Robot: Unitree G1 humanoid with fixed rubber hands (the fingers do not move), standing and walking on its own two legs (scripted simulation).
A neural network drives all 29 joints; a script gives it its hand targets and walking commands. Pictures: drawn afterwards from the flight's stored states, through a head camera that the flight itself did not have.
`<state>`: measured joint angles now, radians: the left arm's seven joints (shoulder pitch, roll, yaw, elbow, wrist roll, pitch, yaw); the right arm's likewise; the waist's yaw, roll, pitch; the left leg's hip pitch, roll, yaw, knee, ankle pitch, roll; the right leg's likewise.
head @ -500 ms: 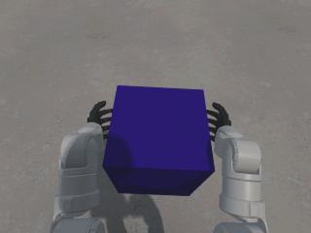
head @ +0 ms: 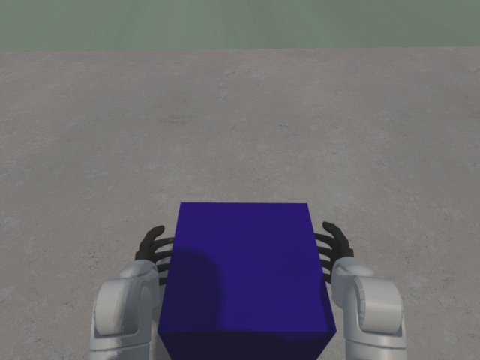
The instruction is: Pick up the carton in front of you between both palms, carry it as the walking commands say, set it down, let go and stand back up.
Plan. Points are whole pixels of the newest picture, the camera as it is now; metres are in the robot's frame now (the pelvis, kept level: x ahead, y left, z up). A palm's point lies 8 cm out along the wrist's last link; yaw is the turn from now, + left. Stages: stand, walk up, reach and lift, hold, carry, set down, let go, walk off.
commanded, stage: carry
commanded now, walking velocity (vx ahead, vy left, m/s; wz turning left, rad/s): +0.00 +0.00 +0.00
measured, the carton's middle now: (243, 294) +0.25 +0.01 -0.02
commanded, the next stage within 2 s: none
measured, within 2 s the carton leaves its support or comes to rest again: neither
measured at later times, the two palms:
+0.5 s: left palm (170, 188) +0.42 +0.15 +0.07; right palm (328, 197) +0.40 -0.15 +0.07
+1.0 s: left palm (173, 211) +0.37 +0.14 +0.06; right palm (340, 219) +0.36 -0.16 +0.07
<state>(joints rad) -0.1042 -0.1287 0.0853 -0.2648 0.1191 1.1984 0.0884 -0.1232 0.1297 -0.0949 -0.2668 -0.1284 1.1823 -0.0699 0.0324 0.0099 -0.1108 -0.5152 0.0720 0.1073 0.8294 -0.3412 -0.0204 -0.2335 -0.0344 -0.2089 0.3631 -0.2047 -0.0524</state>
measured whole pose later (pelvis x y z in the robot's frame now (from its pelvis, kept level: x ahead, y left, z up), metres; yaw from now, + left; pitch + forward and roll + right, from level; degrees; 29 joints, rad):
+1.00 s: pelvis +0.11 +0.00 -0.02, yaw -4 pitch +2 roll +1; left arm -0.12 -0.13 0.10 -0.27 0.14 1.21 0.07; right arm -0.14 0.13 -0.09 -0.25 -0.14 1.18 -0.07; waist 0.00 -0.01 -0.13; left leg -0.40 0.09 0.20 0.56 -0.18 0.02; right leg -0.12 -0.06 -0.17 0.55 -0.45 0.00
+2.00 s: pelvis +0.11 +0.00 -0.01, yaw -4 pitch +1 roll +0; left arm -0.17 -0.13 0.12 0.15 0.23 0.76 0.04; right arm -0.16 0.13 -0.17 0.15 -0.22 0.72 -0.02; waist 0.01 -0.03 -0.10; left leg -0.41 0.09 0.18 0.64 -0.33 -0.01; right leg -0.05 -0.04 -0.18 0.42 -0.39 -0.01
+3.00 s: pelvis +0.49 -0.03 -0.01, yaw -3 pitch +4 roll +0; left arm -0.20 -0.14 0.15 0.14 0.23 0.74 0.04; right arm -0.21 0.14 -0.17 0.15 -0.23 0.71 -0.02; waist 0.00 -0.02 -0.12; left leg -0.30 0.05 0.19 0.50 -0.26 0.02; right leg -0.18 -0.08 -0.18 0.50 -0.35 0.03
